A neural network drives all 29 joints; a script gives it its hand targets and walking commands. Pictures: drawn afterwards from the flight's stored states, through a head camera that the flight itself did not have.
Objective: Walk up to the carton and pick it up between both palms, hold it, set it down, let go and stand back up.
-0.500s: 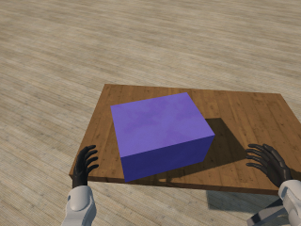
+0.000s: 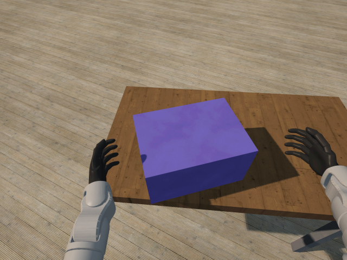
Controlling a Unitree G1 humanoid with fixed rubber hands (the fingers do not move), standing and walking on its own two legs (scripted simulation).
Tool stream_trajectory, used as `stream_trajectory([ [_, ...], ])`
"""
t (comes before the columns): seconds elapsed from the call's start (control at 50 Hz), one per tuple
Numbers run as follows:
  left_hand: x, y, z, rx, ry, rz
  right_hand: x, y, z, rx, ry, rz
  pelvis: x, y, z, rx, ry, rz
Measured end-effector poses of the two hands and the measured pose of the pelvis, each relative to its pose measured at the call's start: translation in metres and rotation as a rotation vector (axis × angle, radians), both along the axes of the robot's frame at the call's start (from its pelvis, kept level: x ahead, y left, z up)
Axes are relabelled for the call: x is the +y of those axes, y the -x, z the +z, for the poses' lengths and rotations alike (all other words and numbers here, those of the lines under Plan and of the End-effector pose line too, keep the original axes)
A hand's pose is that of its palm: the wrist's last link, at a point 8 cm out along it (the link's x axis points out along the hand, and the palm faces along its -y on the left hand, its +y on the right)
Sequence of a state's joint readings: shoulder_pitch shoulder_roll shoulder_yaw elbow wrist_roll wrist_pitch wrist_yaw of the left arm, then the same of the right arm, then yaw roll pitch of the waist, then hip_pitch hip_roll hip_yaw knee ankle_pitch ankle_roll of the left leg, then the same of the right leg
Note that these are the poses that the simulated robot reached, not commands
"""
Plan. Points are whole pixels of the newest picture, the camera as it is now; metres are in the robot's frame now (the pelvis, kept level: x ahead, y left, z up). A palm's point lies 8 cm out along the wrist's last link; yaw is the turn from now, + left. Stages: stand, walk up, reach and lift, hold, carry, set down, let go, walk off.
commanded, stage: reach and lift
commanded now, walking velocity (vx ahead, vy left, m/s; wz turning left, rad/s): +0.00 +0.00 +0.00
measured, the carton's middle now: (189, 148) +0.45 +0.01 -0.06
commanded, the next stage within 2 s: none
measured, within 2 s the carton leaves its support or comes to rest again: neither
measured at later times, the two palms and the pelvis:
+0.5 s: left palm (93, 155) +0.31 +0.23 +0.07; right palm (298, 129) +0.43 -0.25 +0.08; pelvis +0.00 -0.01 +0.00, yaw +1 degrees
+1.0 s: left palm (92, 136) +0.35 +0.24 +0.08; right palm (283, 103) +0.49 -0.22 +0.11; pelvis +0.00 -0.01 +0.00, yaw +2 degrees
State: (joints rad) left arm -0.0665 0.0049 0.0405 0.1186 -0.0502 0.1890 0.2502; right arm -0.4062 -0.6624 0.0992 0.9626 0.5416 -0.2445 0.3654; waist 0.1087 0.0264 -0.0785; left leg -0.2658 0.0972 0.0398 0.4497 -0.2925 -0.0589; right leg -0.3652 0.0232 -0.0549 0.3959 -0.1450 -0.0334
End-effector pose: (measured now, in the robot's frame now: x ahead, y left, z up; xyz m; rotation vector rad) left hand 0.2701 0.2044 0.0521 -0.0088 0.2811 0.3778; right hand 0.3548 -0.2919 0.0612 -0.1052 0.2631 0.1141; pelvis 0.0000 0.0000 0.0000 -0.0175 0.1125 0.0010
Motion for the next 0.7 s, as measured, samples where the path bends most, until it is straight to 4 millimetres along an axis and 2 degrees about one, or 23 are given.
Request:
stream_trajectory([
  [0.16, 0.005, -0.007, 0.003, 0.020, 0.007, 0.020, 0.008, -0.022, 0.009, 0.002, 0.010, 0.022, -0.003, 0.001, 0.002, 0.020, -0.002, 0.009],
  [0.26, 0.010, -0.019, 0.013, -0.001, 0.001, 0.021, 0.018, -0.040, 0.017, -0.016, -0.007, 0.045, -0.006, 0.003, 0.002, 0.041, -0.004, 0.010],
  [0.34, 0.015, -0.025, 0.020, -0.001, -0.006, 0.029, 0.023, -0.051, 0.014, 0.012, -0.021, 0.043, -0.007, 0.004, 0.003, 0.050, -0.002, 0.018],
  [0.42, 0.017, -0.031, 0.020, 0.021, -0.004, 0.025, 0.029, -0.062, 0.013, 0.022, -0.024, 0.053, -0.008, 0.004, 0.004, 0.069, -0.002, 0.023],
  [0.7, 0.030, -0.057, 0.029, 0.024, -0.010, 0.046, 0.053, -0.107, 0.029, -0.002, -0.038, 0.071, -0.008, 0.000, 0.003, 0.129, -0.002, 0.030],
])
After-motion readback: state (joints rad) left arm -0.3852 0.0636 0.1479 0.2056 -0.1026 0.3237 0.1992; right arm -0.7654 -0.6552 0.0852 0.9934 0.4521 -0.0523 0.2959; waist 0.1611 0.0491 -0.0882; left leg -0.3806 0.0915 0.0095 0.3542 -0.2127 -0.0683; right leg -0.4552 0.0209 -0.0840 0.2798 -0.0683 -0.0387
